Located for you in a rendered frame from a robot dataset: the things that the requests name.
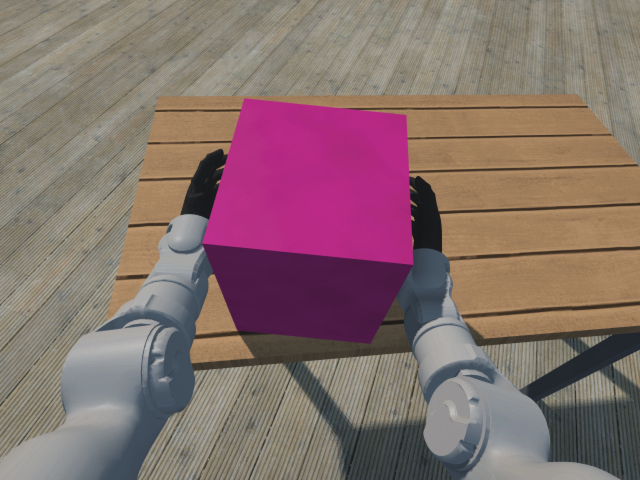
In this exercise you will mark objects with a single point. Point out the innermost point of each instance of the left robot upper arm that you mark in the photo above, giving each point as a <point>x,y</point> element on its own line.
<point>119,389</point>

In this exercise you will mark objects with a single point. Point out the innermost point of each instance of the robot left hand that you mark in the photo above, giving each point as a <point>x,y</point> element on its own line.
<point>202,191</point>

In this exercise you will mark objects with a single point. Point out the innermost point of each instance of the robot right forearm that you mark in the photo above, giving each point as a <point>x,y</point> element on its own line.
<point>438,336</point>

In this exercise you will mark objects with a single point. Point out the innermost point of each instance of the robot left forearm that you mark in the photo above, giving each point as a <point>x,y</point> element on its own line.
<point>174,292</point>

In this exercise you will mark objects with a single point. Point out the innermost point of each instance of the robot right hand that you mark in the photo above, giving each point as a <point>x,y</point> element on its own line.
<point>427,228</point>

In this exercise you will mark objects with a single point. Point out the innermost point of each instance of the carton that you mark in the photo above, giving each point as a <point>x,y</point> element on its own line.
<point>310,233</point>

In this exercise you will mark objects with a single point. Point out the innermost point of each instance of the right robot upper arm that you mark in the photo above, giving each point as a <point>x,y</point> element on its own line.
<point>481,431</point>

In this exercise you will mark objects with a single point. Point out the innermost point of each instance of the table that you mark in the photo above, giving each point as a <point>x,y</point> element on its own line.
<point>540,215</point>

